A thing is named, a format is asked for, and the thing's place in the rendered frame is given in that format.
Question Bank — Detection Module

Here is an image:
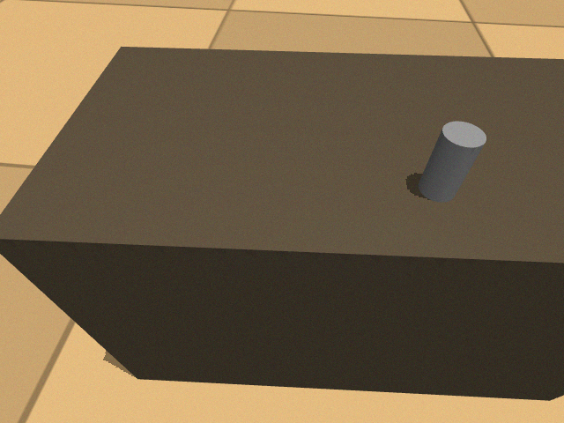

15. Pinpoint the can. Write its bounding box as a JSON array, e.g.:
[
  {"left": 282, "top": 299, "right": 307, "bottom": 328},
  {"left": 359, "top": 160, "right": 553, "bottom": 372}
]
[{"left": 419, "top": 121, "right": 486, "bottom": 203}]

